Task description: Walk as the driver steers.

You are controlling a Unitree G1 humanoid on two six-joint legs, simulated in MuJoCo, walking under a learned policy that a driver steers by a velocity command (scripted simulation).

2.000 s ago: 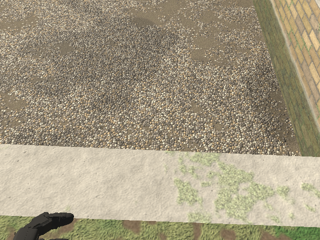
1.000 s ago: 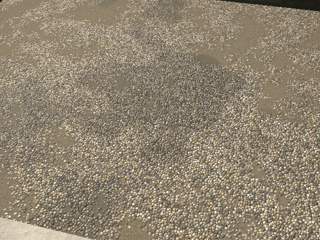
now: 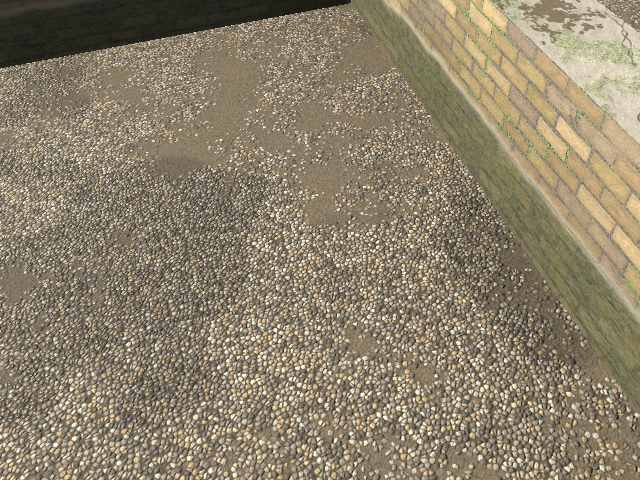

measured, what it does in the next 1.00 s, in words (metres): steps on the spot: left foot, then right foot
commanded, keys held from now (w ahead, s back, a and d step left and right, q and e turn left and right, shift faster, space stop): e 0.12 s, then no key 0.24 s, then w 0.48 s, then no key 0.16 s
